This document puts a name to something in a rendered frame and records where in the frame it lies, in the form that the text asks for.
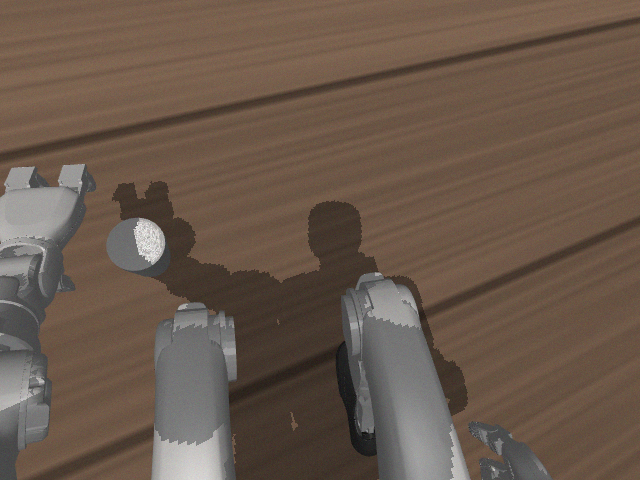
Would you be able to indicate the left robot hand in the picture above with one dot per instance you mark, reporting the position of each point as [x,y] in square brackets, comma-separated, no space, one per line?
[30,208]

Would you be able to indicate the left robot arm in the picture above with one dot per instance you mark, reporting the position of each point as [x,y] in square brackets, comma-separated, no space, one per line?
[29,276]

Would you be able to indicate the cup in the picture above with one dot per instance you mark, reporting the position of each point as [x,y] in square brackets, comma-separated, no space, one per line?
[139,246]

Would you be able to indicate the right robot hand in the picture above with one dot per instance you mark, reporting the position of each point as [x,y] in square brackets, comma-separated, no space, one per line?
[520,462]

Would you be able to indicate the right robot foot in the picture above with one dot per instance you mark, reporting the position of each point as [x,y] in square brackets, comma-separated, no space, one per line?
[364,443]

